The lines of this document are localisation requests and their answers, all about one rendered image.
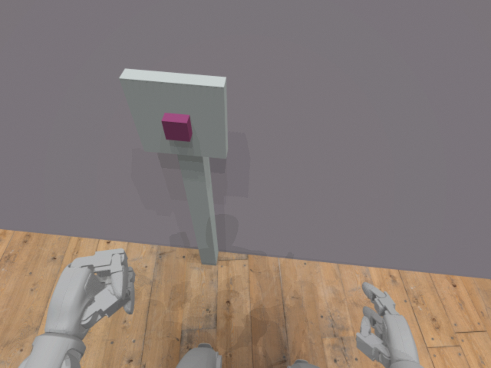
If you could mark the robot left hand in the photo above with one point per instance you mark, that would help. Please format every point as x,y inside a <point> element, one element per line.
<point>70,311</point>

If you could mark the left robot thigh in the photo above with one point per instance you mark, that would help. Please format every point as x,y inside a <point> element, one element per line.
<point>201,357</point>

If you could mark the button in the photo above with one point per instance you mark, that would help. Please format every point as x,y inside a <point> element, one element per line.
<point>177,127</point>

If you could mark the left robot forearm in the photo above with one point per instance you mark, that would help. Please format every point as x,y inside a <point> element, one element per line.
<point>55,350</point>

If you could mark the panel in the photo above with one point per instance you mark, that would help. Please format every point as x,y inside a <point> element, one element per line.
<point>151,94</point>

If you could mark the robot right hand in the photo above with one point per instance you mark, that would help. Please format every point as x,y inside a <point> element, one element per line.
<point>393,340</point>

